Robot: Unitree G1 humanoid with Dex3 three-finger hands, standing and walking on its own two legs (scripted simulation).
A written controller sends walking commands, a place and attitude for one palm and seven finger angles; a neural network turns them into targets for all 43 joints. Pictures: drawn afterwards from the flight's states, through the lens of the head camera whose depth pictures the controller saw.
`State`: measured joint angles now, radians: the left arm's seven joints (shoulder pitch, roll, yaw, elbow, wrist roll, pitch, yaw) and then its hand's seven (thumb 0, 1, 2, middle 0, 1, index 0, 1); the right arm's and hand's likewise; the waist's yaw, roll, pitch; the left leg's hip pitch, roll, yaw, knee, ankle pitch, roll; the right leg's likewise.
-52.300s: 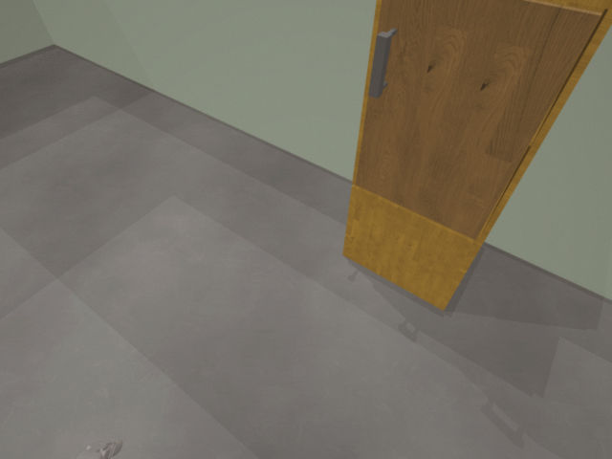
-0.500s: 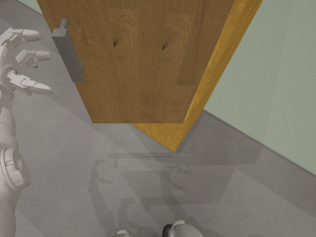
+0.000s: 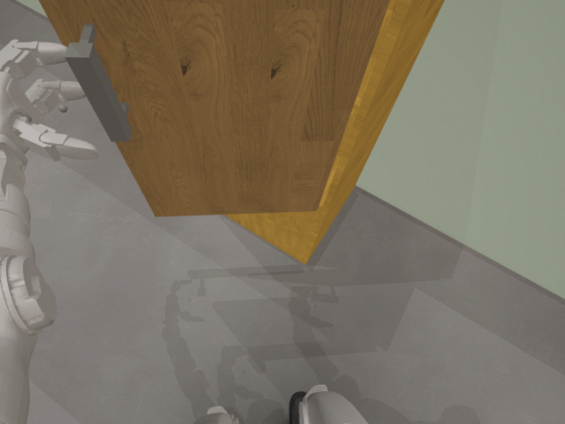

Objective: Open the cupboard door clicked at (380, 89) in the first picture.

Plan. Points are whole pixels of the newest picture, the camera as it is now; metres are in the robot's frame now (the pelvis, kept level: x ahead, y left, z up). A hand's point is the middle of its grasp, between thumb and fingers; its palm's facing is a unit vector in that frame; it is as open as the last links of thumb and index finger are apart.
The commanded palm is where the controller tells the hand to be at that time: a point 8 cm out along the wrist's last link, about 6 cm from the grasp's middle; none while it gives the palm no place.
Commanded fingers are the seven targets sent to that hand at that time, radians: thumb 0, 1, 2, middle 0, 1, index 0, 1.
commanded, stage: slide the fingers in behind the handle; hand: left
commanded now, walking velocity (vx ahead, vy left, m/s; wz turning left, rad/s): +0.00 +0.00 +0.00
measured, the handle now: (106, 86) +0.55 +0.19 +0.11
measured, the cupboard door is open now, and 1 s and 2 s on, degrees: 37 37 37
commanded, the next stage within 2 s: close the thumb around the handle in 1.44 s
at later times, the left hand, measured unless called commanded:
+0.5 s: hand (91, 110) +0.51 +0.21 +0.12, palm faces -0.03 -1.00 +0.01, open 14.0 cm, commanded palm +0.48 +0.25 +0.12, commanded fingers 0.00 -0.50 0.30 -0.30 -1.20 -0.30 -1.20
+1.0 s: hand (117, 112) +0.50 +0.17 +0.12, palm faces -0.01 -1.00 +0.00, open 14.0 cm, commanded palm +0.47 +0.22 +0.12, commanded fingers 0.00 -0.50 0.30 -0.30 -1.20 -0.30 -1.20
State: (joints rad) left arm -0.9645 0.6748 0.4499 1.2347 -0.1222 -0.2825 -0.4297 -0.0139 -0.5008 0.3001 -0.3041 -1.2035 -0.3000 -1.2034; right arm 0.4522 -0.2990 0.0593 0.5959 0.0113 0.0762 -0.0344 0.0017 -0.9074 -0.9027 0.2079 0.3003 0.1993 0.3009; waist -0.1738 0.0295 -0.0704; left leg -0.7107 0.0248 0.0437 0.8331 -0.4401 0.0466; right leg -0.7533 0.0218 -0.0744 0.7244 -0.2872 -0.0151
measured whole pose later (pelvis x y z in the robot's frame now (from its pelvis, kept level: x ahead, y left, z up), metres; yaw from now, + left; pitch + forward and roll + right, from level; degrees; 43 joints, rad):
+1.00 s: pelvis +0.00 -0.01 +0.00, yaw +0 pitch +16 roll -2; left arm -0.91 0.47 0.38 1.16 -0.13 -0.32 -0.27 -0.01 -0.50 0.30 -0.30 -1.20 -0.30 -1.20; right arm 0.42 -0.28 0.03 0.62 0.01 0.04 -0.01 0.00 -0.91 -0.90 0.21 0.30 0.20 0.30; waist -0.14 0.04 -0.08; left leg -0.65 0.02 0.05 0.80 -0.43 0.03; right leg -0.71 0.02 -0.07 0.73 -0.30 -0.03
